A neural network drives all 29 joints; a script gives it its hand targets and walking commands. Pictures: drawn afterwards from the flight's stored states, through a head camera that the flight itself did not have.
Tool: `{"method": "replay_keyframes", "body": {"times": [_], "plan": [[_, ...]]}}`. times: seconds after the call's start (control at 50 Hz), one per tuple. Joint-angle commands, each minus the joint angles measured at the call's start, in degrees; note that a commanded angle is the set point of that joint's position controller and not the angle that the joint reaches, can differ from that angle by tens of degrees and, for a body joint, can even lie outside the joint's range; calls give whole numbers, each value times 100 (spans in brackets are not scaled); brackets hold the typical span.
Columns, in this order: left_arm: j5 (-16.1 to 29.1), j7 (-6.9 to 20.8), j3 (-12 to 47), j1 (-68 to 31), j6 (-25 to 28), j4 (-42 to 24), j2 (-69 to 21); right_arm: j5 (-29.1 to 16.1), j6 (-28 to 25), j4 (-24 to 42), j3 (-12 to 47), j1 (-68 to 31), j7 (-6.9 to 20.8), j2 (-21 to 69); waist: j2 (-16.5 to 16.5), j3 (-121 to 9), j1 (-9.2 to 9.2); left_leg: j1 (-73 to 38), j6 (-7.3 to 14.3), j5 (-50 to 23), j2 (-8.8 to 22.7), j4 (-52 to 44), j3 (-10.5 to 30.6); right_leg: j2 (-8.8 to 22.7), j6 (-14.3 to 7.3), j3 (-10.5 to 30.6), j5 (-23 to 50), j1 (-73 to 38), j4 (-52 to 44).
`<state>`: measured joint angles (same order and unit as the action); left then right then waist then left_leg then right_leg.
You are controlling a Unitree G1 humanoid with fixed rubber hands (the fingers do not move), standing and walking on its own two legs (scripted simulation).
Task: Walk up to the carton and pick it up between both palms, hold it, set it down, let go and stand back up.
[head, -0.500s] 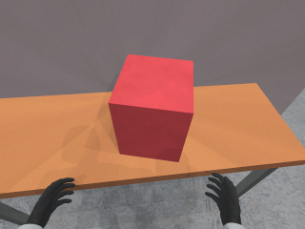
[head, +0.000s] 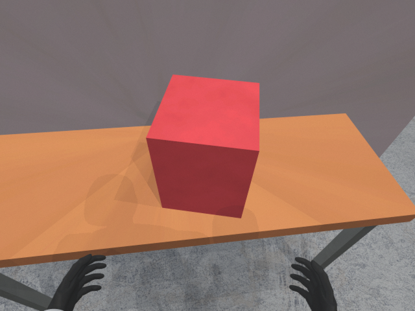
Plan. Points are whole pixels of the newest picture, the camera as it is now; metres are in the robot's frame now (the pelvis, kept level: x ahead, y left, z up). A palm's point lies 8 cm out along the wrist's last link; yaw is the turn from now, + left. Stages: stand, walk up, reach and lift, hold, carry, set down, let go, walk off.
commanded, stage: set down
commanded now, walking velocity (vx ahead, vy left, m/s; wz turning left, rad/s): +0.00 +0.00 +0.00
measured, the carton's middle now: (208, 148) +0.48 +0.00 +0.03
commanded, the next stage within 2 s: let go in 1.02 s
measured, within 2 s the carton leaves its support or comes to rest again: neither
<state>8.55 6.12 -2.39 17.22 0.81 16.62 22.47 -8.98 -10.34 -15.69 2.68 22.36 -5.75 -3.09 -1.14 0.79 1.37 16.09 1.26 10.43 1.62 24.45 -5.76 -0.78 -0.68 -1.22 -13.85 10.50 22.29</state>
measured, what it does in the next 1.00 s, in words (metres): stands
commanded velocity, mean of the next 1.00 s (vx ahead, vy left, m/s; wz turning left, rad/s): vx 0.00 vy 0.00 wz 0.00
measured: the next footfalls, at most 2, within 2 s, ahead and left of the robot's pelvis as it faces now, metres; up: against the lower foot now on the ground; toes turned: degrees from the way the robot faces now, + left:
none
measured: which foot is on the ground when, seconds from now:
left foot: down 0.00-1.00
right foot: down 0.00-1.00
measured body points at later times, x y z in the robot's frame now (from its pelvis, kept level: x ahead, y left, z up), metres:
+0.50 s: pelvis +0.01 -0.01 +0.00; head +0.04 +0.00 +0.45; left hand +0.18 +0.25 -0.07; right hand +0.16 -0.21 -0.08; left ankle +0.03 +0.10 -0.74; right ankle -0.02 -0.11 -0.74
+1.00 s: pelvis +0.01 -0.01 +0.00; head +0.04 -0.01 +0.45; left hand +0.17 +0.25 -0.09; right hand +0.16 -0.22 -0.10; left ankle +0.03 +0.10 -0.74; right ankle -0.02 -0.11 -0.74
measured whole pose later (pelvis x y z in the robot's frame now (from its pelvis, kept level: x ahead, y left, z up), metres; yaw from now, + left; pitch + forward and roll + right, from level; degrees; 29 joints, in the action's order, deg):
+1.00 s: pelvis +0.01 -0.01 +0.00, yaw +0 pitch +3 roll +0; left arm 8.6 0.4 -1.1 13.7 -4.5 28.1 17.4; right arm -2.5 -12.8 -39.5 0.9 12.5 1.5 -8.0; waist -0.6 0.8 1.4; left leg 15.5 0.4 10.3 1.9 23.2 -5.7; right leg -1.1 -1.4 -1.2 -14.4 10.5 22.3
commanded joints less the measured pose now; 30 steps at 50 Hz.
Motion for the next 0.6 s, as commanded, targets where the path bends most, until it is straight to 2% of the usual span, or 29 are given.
{"method": "replay_keyframes", "body": {"times": [0.0,0.34,0.58], "plan": [[74,-199,6,-223,-16,-307,17,421,-152,504,-323,-788,233,-948,813,-272,-591,-1995,-418,-808,201,-452,546,-25,-330,32,-4,595,-688],[-334,-320,-16,-146,-68,128,-164,614,-401,-534,-234,-882,452,-1147,683,-577,-506,-2362,-422,-1866,68,-156,471,-23,-227,-31,851,603,-660],[-545,-459,113,-428,-268,455,-340,851,-475,-1201,-374,-1332,614,-1245,622,-557,-420,-2367,-409,-1529,77,-174,440,-12,-211,-103,740,741,-618]]}}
